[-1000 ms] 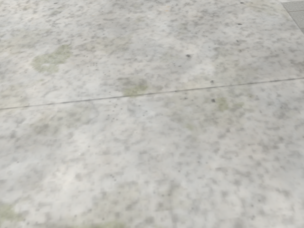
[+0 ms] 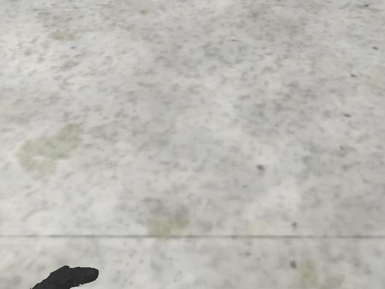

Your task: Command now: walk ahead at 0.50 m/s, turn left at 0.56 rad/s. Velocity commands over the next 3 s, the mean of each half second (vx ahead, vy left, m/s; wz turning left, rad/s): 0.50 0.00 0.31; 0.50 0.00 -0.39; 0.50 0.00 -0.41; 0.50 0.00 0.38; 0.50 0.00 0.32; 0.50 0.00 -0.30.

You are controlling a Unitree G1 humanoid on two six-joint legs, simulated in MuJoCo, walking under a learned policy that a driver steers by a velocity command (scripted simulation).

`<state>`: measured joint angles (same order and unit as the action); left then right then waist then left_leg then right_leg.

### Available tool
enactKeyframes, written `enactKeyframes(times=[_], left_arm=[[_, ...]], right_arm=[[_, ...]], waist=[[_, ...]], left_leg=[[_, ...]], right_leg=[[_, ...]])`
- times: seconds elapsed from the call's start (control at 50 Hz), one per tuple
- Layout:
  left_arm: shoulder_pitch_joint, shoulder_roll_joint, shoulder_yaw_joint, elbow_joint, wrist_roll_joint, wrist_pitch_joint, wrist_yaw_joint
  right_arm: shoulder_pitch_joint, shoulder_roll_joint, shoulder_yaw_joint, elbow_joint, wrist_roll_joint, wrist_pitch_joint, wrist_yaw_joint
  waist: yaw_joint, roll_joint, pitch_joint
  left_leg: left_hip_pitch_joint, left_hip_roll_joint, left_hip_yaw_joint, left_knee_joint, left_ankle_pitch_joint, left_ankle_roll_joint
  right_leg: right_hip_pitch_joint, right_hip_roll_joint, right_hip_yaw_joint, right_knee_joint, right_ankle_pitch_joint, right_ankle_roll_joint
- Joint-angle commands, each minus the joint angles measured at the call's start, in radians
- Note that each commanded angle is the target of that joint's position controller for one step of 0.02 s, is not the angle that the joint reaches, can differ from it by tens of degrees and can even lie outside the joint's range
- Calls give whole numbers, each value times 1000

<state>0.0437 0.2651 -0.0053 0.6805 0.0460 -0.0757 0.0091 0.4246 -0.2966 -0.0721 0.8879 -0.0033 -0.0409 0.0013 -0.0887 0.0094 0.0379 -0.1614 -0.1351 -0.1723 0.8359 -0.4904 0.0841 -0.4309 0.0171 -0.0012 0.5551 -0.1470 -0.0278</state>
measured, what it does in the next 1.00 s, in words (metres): walks ahead: left foot, then right foot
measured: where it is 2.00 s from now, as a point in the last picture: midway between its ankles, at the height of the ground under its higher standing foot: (196, 143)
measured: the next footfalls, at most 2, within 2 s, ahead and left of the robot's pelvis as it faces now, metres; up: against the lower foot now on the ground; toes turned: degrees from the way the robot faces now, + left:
left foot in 0.44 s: +0.35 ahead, +0.14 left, +0.00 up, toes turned +13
right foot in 0.98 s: +0.65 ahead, -0.03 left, +0.00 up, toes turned -11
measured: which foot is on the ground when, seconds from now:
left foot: up 0.00-0.42, down 0.44-1.00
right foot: down 0.00-0.46, up 0.48-0.96, down 0.98-1.00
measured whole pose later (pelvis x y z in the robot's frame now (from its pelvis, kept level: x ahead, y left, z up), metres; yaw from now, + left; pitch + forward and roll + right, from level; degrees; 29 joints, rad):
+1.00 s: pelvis +0.51 +0.04 -0.01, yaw -6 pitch +1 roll +0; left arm 0.06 0.23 0.04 0.78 0.04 -0.02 -0.05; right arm 0.41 -0.22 -0.03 0.97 -0.03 -0.06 -0.03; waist -0.03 0.00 0.06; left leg 0.06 0.06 0.31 0.58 -0.48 0.01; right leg -0.46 0.04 -0.13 0.59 -0.17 -0.17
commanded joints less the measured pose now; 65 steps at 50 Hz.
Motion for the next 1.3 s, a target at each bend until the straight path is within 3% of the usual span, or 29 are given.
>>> enactKeyframes(times=[0.02,0.06,0.12,0.2,0.28,0.36,0.4,0.42,0.44,0.46,0.48,0.5,0.52,0.54,0.58,0.6,0.66,0.76,0.86,0.92,0.96,0.98,1.0,1.02,1.04,1.08,1.14,1.2,1.3], left_arm=[[216,132,61,-1,-10,13,10],[202,93,51,18,-9,4,6],[246,95,56,53,-24,-23,-2],[304,95,60,99,-26,-35,-12],[334,101,60,139,-29,-32,-19],[418,135,67,199,-30,-18,-12],[434,148,67,226,-32,-6,-9],[438,151,65,238,-35,1,-8],[434,140,59,239,-42,4,-9],[417,95,44,193,-46,-1,-13],[515,0,27,169,-64,4,-19],[417,128,65,185,-41,17,-4],[367,109,67,169,-48,12,-9],[366,83,64,181,-50,13,-12],[406,51,64,213,-23,41,-22],[406,37,66,218,-20,52,-29],[323,20,72,188,-19,67,-45],[144,0,63,125,-18,65,-59],[-8,-3,49,60,-11,62,-74],[23,19,57,56,-8,63,-68],[163,52,76,91,-6,58,-58],[304,84,96,135,1,49,-48],[425,183,128,161,9,47,-31],[356,275,150,135,-16,59,-28],[357,254,147,132,-38,70,-24],[271,154,121,143,-39,63,-13],[219,111,103,136,-47,33,-10],[267,148,111,146,-48,17,-15],[365,144,109,162,-47,19,-14]], right_arm=[[-16,-109,-16,-80,-19,-2,5],[-68,-77,-13,-91,-29,11,24],[-96,-53,-8,-111,-33,36,45],[-213,-26,7,-154,-37,34,59],[-364,5,36,-196,-35,21,68],[-451,-8,46,-223,-38,13,64],[-418,-23,42,-211,-46,5,51],[-321,-36,35,-179,-50,-4,42],[-159,-66,20,-119,-61,-18,30],[20,-152,-4,-86,-81,-24,13],[27,-230,-24,-88,-65,-15,0],[-13,-182,-19,-95,-27,-10,-4],[-96,-123,0,-89,-23,-15,-4],[-143,-67,14,-86,-23,-24,1],[-182,-16,27,-78,-17,-39,-3],[-172,-11,28,-71,-17,-50,-3],[-138,-33,18,-43,-9,-71,-7],[-84,-20,20,-6,-13,-71,-14],[-4,-55,13,37,-16,-61,-27],[-8,-89,6,45,-21,-46,-37],[-20,-122,-3,42,-25,-27,-40],[-30,-129,-5,33,-21,-20,-36],[-24,-87,5,0,-21,-23,-30],[-29,-16,13,-76,-6,-33,-8],[-150,-85,6,-101,-20,-47,-4],[-159,-61,13,-100,-5,-67,-3],[-120,-39,15,-93,-46,-15,1],[-182,-24,19,-125,-46,10,9],[-369,-24,25,-187,-38,10,16]], waist=[[118,-53,-97],[98,-82,-30],[82,-115,-35],[92,-99,-10],[117,-103,25],[135,-104,39],[109,-111,14],[61,-103,-39],[-9,-70,-133],[-74,45,-270],[-16,251,-382],[-35,58,-281],[13,62,-139],[46,50,-73],[95,84,-24],[102,80,-22],[114,67,12],[90,58,61],[51,48,81],[83,71,35],[146,86,-56],[213,51,-134],[252,-61,-229],[174,-282,-293],[215,-83,-239],[127,34,-39],[59,12,-35],[67,-14,-24],[141,-62,2]], left_leg=[[-492,112,58,364,86,-4],[-449,161,82,313,154,-23],[-450,170,103,313,203,-37],[-533,168,97,212,311,-51],[-442,157,175,-80,442,-51],[-374,148,238,-225,380,-10],[-280,116,262,-280,302,25],[-150,89,268,-334,303,45],[81,96,250,-379,346,70],[353,341,-3,-394,253,118],[559,610,-435,-489,276,228],[433,559,-372,-516,284,194],[294,504,-204,-549,350,157],[187,457,-103,-593,418,120],[63,393,33,-648,456,70],[42,385,64,-666,486,68],[47,376,158,-705,547,67],[75,350,287,-711,613,60],[193,388,362,-666,768,46],[276,402,411,-511,1148,28],[276,406,425,-253,1296,26],[182,388,437,-27,1162,7],[-42,342,438,288,741,-24],[-476,89,320,643,-45,-87],[-590,145,142,650,27,-76],[-538,228,140,475,167,-71],[-394,251,141,334,181,-106],[-428,248,168,222,252,-135],[-516,231,175,-25,440,-145]], right_leg=[[478,-389,545,-298,-342,-149],[359,-307,312,-334,-75,-116],[340,-276,166,-353,155,-111],[356,-263,60,-388,277,-136],[323,-219,-49,-409,302,-119],[415,-268,-49,-373,400,-120],[464,-274,-51,-267,629,-115],[463,-259,-59,-142,738,-106],[377,-219,-84,45,682,-89],[164,-170,-106,339,305,-69],[-164,2,-88,661,-424,-38],[-221,-32,53,706,-354,-53],[-220,-69,65,667,-262,-60],[-182,-95,54,612,-209,-55],[-102,-113,44,567,-158,-35],[-87,-108,39,571,-139,-30],[-175,-118,30,550,-44,-17],[-250,-114,-10,343,125,-6],[-206,-80,-106,128,126,-54],[-105,-7,-161,87,-9,-113],[63,63,-173,57,-114,-163],[263,83,-143,-30,-91,-197],[499,-113,125,-75,-189,-257],[737,-358,719,-230,-167,-426],[697,-350,675,-286,-105,-407],[439,-285,441,-306,109,-325],[286,-171,283,-326,287,-274],[254,-131,250,-348,296,-263],[342,-110,260,-348,279,-210]])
